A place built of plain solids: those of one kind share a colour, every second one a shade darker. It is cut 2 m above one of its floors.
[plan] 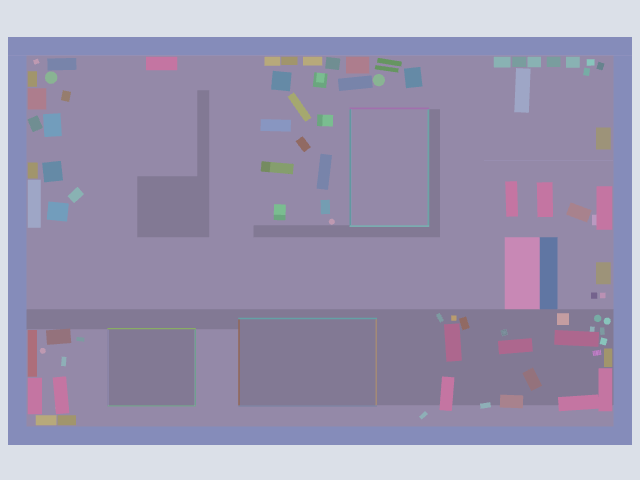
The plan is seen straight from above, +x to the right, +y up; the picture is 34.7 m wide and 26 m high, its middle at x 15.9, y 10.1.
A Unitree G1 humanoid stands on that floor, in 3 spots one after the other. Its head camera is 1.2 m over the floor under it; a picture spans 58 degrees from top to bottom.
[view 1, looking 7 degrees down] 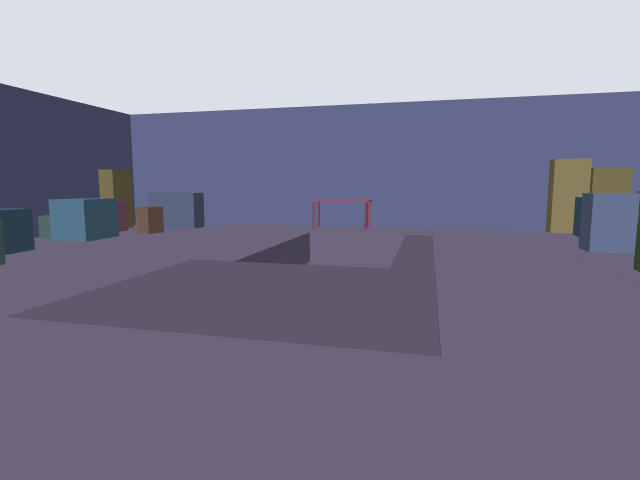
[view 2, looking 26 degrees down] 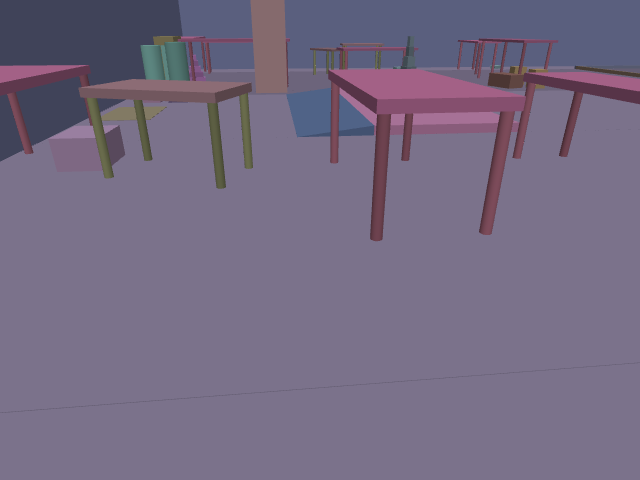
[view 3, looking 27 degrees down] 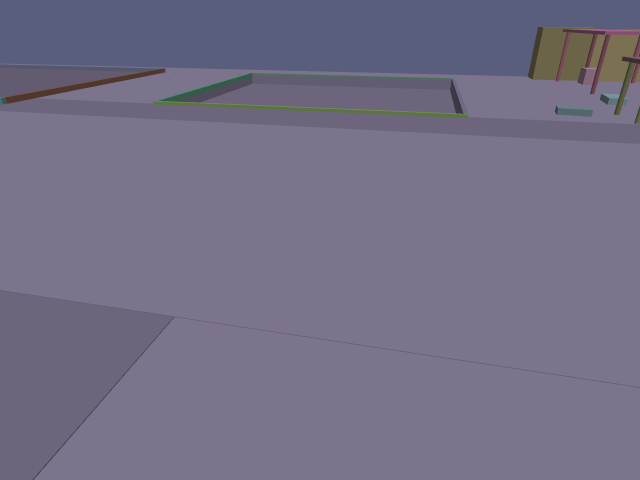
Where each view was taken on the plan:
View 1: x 9.78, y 7.17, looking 104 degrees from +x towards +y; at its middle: floor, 11.46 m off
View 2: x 29.05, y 15.60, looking -96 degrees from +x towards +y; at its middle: floor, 2.74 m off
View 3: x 5.00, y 11.65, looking -77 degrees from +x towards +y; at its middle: floor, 2.64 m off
